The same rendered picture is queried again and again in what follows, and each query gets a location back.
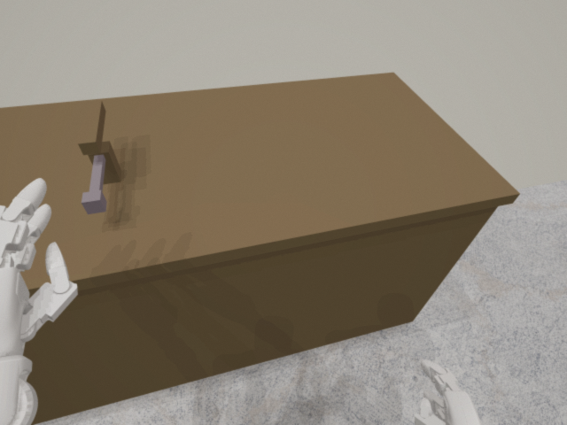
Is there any tap lever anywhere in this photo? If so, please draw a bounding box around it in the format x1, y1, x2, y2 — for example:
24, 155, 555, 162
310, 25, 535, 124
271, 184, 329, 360
82, 154, 107, 214

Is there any left robot forearm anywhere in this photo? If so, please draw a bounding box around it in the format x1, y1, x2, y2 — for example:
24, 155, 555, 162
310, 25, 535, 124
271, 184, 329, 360
0, 355, 38, 425

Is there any robot left hand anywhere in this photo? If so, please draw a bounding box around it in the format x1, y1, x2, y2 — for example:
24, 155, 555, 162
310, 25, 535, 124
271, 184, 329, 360
0, 178, 78, 357

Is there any robot right hand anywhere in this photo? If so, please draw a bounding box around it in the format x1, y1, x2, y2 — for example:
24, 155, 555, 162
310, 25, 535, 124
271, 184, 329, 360
415, 359, 482, 425

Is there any counter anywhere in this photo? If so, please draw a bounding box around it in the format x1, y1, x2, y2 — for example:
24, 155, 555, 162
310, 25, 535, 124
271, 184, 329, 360
0, 73, 520, 425

